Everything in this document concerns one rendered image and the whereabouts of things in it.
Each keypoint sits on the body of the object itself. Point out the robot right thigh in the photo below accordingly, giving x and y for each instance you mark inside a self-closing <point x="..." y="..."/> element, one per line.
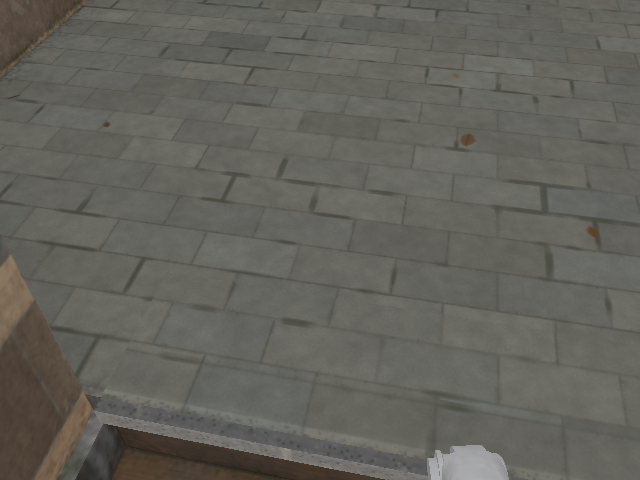
<point x="470" y="462"/>

